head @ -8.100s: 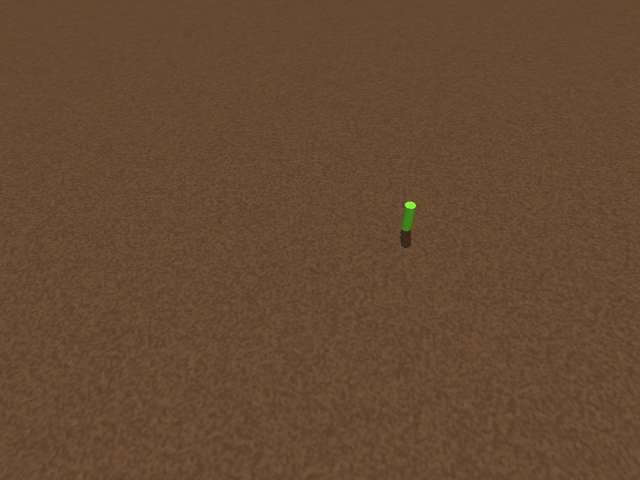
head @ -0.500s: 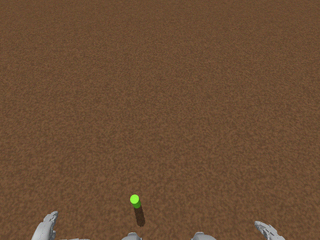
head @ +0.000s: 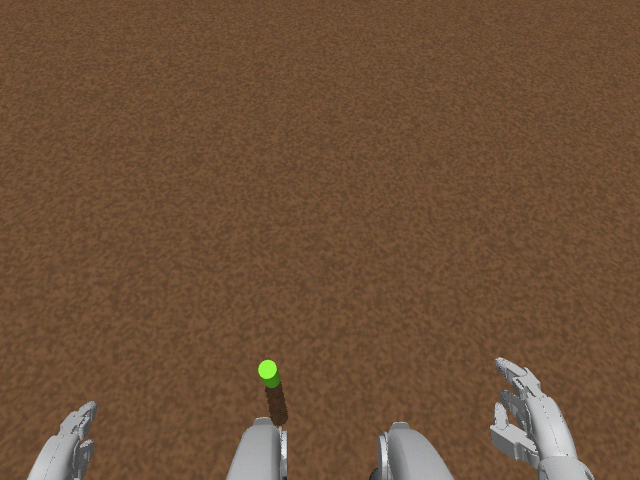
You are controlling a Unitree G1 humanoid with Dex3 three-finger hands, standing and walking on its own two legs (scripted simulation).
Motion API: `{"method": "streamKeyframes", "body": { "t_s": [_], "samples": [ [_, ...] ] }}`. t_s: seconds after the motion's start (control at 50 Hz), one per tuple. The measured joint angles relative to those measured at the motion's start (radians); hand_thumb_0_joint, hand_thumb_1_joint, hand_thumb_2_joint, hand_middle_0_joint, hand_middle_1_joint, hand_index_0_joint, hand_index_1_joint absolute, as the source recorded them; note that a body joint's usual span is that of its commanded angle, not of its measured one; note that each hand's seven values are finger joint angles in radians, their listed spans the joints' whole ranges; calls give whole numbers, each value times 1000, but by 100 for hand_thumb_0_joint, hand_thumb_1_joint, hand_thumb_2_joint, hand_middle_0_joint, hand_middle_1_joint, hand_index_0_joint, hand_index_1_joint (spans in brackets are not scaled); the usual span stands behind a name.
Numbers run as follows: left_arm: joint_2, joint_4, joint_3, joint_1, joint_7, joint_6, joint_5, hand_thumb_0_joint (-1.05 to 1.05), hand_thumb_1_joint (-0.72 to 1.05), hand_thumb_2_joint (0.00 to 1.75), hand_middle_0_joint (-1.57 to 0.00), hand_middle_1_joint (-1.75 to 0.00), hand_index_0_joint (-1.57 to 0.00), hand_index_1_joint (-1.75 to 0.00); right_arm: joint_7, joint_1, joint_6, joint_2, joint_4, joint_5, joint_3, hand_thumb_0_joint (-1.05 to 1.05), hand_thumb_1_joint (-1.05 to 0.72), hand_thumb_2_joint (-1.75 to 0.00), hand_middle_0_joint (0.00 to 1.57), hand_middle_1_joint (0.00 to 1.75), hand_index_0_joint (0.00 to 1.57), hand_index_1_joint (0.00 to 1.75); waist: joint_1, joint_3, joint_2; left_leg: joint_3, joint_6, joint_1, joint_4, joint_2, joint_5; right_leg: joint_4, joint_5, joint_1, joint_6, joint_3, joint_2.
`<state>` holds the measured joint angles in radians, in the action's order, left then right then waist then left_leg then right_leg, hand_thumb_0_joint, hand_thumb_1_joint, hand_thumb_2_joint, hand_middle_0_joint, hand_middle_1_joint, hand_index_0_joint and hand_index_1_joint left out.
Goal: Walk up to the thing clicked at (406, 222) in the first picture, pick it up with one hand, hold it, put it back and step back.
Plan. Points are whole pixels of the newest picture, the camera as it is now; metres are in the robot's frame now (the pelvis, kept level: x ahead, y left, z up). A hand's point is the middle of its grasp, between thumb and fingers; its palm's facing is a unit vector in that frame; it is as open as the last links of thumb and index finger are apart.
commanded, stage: go down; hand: left
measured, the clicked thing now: (269, 374) +0.36 +0.14 -0.60
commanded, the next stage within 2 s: none
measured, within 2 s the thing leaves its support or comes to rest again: neither
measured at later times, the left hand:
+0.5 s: hand (135, 400) +0.25 +0.31 -0.22, palm faces +0.06 -0.98 -0.18, open 17.3 cm
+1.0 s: hand (141, 378) +0.29 +0.33 -0.26, palm faces +0.01 -0.99 -0.13, open 17.1 cm
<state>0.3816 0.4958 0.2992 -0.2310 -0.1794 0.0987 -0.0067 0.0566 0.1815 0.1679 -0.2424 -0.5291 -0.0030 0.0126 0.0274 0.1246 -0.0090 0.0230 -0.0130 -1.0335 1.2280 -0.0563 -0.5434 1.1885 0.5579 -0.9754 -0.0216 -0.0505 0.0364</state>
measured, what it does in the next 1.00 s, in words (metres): lowers itself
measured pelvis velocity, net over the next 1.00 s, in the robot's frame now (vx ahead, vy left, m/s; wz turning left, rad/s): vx -0.07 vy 0.00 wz -0.06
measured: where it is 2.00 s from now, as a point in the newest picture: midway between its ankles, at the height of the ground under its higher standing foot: outside the picture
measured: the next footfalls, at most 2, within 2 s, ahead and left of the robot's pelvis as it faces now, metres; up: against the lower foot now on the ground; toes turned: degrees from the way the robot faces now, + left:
none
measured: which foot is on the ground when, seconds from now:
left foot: down 0.00-1.00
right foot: down 0.00-1.00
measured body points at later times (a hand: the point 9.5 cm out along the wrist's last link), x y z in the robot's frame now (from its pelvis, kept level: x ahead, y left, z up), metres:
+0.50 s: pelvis -0.05 -0.01 -0.15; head +0.13 +0.02 +0.26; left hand +0.24 +0.37 -0.21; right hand +0.12 -0.27 -0.26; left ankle +0.02 +0.12 -0.64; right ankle +0.00 -0.14 -0.64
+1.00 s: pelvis -0.07 +0.00 -0.22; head +0.13 +0.03 +0.18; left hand +0.29 +0.38 -0.25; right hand +0.09 -0.28 -0.33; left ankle +0.02 +0.12 -0.64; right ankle +0.00 -0.14 -0.64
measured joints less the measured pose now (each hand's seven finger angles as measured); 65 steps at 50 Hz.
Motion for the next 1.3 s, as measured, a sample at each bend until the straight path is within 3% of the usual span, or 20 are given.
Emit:
{"method": "streamKeyframes", "body": {
  "t_s": [0.22, 0.48, 0.76, 1.06, 1.3],
  "samples": [
    [75, 155, 110, 226, -143, -262, -66, -1, -57, 2, -8, -4, -8, -5, -21, -40, 19, -36, -38, -9, -3, 1, -88, -89, 21, 30, 21, 30, 5, 49, -11, 11, -1, -376, 325, 0, -88, 338, 98, -379, 2, 11, 3],
    [148, 264, 225, 400, -277, -386, -114, -1, -50, 4, -5, -4, -5, -4, -37, -66, -8, -45, -97, -12, -11, 1, -87, -89, 21, 30, 21, 30, 1, 36, -8, 36, -7, -657, 559, -5, -108, 574, 122, -658, 10, 8, -5],
    [230, 361, 287, 540, -383, -436, -141, -1, -43, 8, -2, -5, -3, -4, -35, -74, -3, -73, -119, -8, -32, 1, -87, -90, 21, 30, 21, 30, 20, 35, -6, 58, -7, -830, 719, -6, -118, 724, 130, -822, 10, 1, -11],
    [290, 399, 342, 618, -459, -453, -172, -1, -45, 8, -2, -7, -3, -6, -37, -96, 6, -91, -128, -14, -50, 0, -87, -90, 21, 30, 21, 30, 21, 14, -11, 73, -11, -942, 837, -3, -132, 843, 146, -932, 12, -2, -13],
    [329, 422, 369, 665, -501, -448, -173, -1, -47, 8, -2, -7, -3, -7, -40, -100, 8, -98, -129, -18, -62, 0, -88, -90, 21, 30, 21, 30, 26, 7, -11, 82, -9, -1001, 907, 1, -135, 908, 150, -985, 9, -3, -13]
  ]
}}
